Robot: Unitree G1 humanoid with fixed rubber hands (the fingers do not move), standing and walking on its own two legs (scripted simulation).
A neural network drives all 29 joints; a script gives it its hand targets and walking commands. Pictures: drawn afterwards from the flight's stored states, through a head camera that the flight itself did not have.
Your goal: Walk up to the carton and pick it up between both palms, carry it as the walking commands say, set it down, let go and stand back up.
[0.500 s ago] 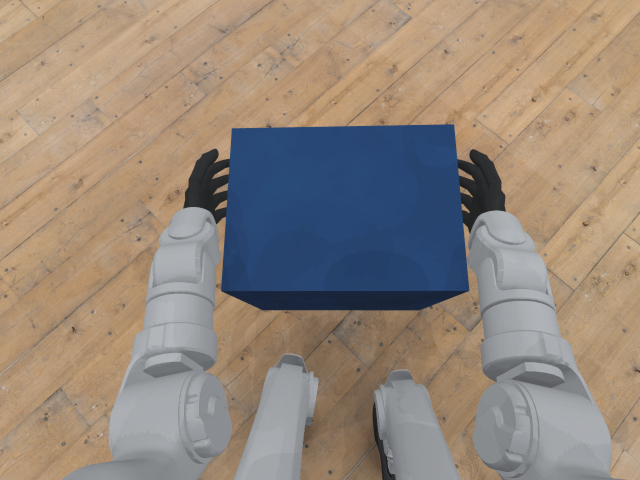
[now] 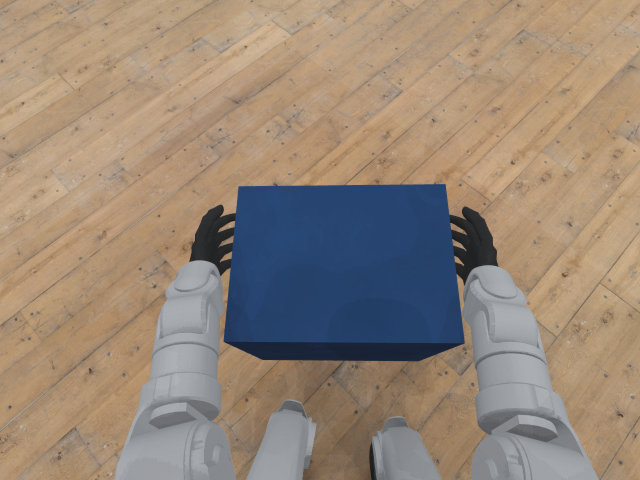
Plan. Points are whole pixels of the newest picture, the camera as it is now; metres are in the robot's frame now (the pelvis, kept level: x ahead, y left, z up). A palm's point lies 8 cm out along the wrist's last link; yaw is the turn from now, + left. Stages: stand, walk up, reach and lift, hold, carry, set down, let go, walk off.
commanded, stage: reach and lift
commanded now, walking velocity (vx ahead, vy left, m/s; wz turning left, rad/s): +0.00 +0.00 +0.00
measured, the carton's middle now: (340, 285) +0.39 +0.03 -0.12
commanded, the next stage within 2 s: none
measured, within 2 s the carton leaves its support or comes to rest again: neither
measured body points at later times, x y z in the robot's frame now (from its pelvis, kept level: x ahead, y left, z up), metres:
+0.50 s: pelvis +0.02 +0.00 +0.06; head +0.15 +0.01 +0.49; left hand +0.38 +0.20 +0.02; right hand +0.40 -0.15 +0.02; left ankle +0.06 +0.13 -0.63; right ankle +0.03 -0.12 -0.63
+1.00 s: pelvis +0.03 +0.00 +0.11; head +0.10 +0.02 +0.55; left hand +0.36 +0.20 +0.08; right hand +0.38 -0.15 +0.09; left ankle +0.06 +0.13 -0.63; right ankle +0.03 -0.12 -0.63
